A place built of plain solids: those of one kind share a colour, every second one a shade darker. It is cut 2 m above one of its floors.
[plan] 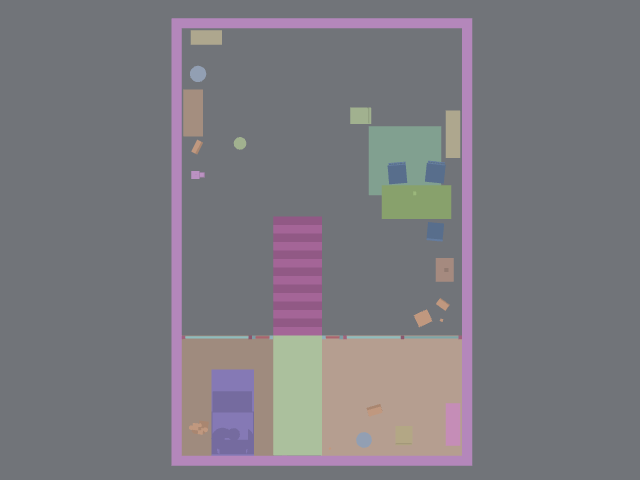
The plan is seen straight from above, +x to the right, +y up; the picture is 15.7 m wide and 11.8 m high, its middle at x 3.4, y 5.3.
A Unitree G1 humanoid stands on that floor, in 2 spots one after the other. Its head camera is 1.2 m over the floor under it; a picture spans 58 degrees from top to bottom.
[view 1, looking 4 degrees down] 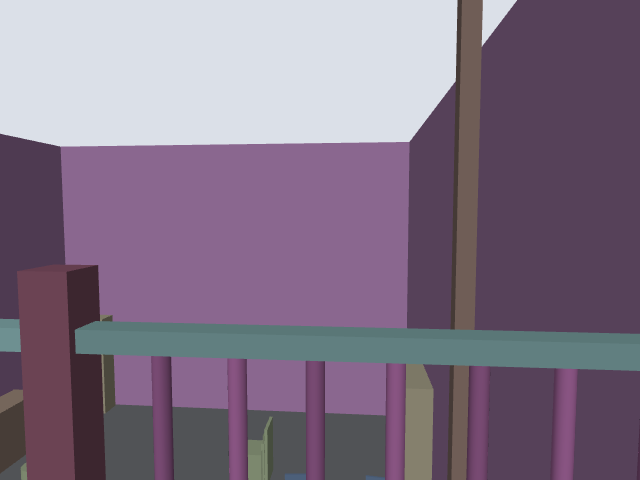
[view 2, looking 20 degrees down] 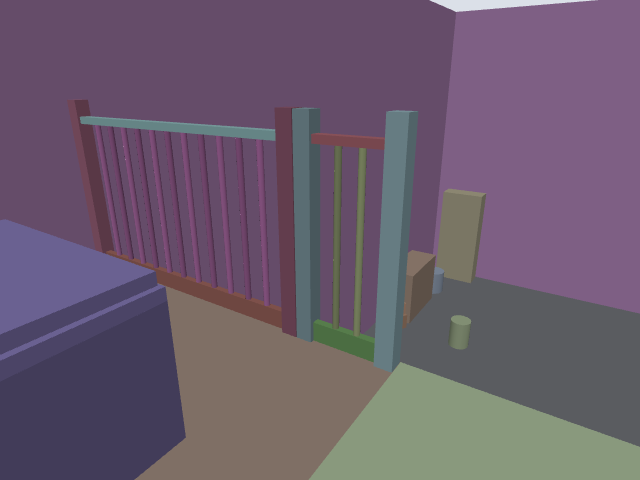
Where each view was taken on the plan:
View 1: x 5.94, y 2.21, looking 95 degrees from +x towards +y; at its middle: wall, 8.35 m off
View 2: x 2.85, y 1.36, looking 123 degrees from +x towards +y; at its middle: guard_newel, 2.02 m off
